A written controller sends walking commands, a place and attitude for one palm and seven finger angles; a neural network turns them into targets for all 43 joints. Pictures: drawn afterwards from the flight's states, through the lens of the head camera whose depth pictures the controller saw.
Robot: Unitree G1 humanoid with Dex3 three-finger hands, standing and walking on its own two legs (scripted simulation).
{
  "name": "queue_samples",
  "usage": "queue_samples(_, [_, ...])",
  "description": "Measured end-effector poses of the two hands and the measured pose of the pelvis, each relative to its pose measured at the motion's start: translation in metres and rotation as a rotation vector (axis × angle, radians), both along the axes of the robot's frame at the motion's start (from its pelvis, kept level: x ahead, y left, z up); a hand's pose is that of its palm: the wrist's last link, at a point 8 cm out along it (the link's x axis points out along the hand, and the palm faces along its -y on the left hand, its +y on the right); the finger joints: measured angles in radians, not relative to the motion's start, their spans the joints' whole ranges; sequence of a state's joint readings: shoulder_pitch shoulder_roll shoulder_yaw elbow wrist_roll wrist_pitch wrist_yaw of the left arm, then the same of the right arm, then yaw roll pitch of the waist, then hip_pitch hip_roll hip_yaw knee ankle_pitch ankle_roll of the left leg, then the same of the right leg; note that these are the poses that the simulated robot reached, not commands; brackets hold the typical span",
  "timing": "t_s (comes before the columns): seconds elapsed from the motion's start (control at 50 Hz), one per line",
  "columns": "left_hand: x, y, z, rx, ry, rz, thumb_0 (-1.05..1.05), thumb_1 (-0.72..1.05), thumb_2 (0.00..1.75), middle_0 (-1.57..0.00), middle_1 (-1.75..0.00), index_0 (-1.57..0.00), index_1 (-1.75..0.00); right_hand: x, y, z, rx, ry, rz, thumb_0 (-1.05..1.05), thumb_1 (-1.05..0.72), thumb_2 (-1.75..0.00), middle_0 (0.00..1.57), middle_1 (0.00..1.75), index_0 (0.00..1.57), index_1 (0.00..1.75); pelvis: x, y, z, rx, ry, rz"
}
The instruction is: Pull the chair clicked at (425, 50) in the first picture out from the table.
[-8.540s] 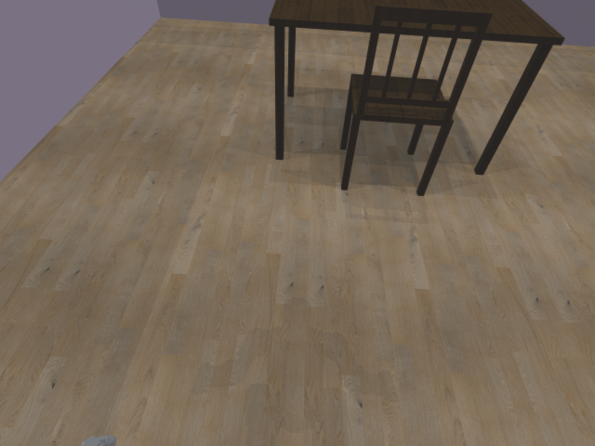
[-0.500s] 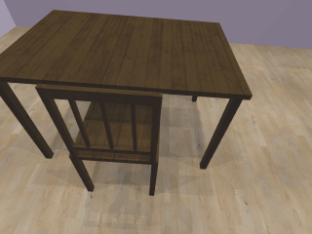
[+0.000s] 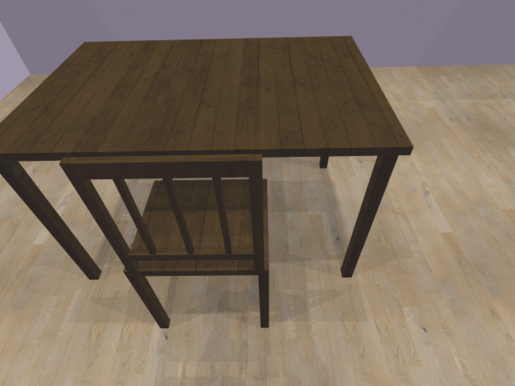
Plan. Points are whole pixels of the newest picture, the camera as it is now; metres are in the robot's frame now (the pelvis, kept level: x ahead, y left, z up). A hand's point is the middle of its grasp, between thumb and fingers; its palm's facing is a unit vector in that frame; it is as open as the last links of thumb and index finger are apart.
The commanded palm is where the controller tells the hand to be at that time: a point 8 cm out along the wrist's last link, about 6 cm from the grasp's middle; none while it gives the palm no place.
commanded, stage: look again from close up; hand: left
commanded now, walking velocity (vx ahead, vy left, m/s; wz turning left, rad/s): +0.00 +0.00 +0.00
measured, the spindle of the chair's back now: (180, 218) +0.50 +0.22 -0.10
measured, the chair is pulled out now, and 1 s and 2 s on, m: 0.00 0.00 0.00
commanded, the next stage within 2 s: shuffle to correct the standing spot in 0.74 s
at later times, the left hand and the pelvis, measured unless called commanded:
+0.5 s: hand out of the picture +0.01 +0.16 -0.17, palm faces +0.02 -0.98 -0.21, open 7.3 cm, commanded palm none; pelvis +0.01 -0.02 +0.00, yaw +0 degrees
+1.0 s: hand out of the picture +0.00 +0.14 -0.17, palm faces +0.04 -0.98 -0.17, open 7.3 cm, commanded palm none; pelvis +0.02 -0.02 +0.00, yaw +0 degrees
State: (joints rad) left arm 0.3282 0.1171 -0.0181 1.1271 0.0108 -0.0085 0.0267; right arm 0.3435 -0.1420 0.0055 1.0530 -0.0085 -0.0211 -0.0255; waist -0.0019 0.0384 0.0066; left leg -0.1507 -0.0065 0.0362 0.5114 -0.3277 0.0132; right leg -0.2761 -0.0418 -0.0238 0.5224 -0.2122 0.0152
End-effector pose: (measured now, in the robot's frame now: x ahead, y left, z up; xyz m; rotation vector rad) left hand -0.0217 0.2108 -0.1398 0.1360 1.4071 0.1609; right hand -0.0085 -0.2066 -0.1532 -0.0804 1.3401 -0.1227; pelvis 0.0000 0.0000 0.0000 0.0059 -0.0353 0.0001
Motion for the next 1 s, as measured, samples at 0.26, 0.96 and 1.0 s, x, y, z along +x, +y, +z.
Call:
queue_samples(0.26, [0.036, 0.007, 0.011, 0.044, -0.079, -0.025, 0.01, 0.92, 0.89, -0.2, -0.3, -0.2, -0.3, -0.007, -0.008, 0.0, 0.011, 0.032, 0.002, 0.01, -0.91, -0.9, 0.2, 0.29, 0.2, 0.3, 0.003, -0.008, 0.003, 0.011, 0.004, -0.006])
queue_samples(0.96, [0.015, -0.021, 0.0, -0.02, 0.015, 0.014, 0.01, 0.91, 0.89, -0.2, -0.3, -0.2, -0.3, -0.001, -0.014, 0.005, -0.002, 0.089, 0.004, 0.0, -0.91, -0.9, 0.2, 0.29, 0.2, 0.3, 0.014, -0.021, 0.004, 0.005, 0.009, -0.003])
queue_samples(1.0, [0.016, -0.022, -0.002, -0.022, 0.023, 0.013, 0.01, 0.91, 0.89, -0.2, -0.3, -0.2, -0.3, -0.002, -0.015, 0.004, 0.0, 0.099, -0.004, 0.0, -0.91, -0.9, 0.2, 0.29, 0.2, 0.3, 0.018, -0.022, 0.003, 0.008, 0.012, -0.006])
